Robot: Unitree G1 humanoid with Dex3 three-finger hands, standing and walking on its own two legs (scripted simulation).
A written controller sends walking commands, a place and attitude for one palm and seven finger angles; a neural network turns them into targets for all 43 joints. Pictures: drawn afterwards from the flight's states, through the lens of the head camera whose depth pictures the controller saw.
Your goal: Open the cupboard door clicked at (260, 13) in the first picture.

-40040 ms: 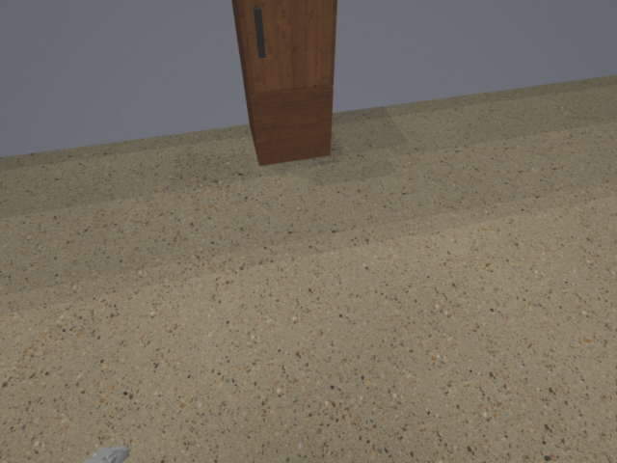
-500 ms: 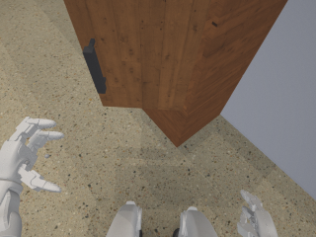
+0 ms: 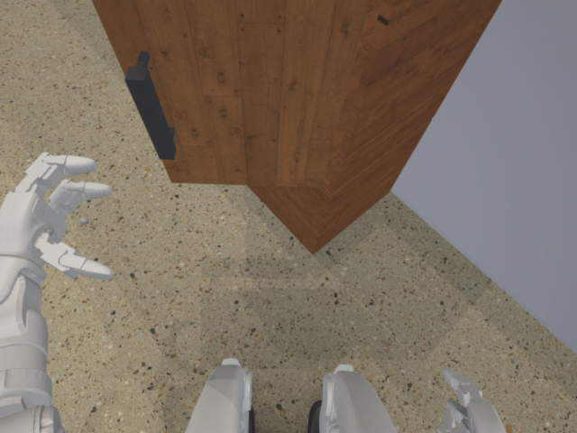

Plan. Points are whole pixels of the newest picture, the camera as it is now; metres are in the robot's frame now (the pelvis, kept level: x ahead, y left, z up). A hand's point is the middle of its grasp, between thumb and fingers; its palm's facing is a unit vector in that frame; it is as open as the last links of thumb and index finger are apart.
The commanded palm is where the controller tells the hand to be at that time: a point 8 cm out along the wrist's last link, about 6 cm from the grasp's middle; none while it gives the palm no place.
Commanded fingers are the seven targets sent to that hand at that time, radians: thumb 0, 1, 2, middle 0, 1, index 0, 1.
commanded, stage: move the hooked fingers beside the handle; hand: left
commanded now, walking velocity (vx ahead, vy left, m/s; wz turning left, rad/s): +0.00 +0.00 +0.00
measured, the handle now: (156, 109) +0.58 +0.24 +0.03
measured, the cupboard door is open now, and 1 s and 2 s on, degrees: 49 49 49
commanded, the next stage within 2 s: slide the fingers in behind the handle in 1.90 s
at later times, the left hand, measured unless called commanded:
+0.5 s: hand (94, 175) +0.44 +0.29 +0.04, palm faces +0.01 -1.00 -0.02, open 14.0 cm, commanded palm +0.43 +0.33 +0.04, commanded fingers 0.00 -0.50 0.30 -0.30 -1.20 -0.30 -1.20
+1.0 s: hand (111, 130) +0.52 +0.29 +0.04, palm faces +0.02 -1.00 -0.03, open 14.0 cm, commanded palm +0.52 +0.32 +0.03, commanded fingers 0.00 -0.50 0.30 -0.30 -1.20 -0.30 -1.20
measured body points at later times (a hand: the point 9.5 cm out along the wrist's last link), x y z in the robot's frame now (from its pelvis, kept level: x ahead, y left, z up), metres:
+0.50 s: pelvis +0.00 +0.01 -0.01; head +0.15 +0.03 +0.41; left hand +0.43 +0.34 +0.04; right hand +0.08 -0.27 -0.12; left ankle +0.03 +0.10 -0.62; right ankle +0.04 -0.11 -0.62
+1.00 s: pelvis -0.01 +0.01 -0.03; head +0.19 +0.04 +0.38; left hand +0.51 +0.34 +0.04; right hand +0.01 -0.27 -0.13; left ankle +0.03 +0.10 -0.62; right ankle +0.04 -0.11 -0.62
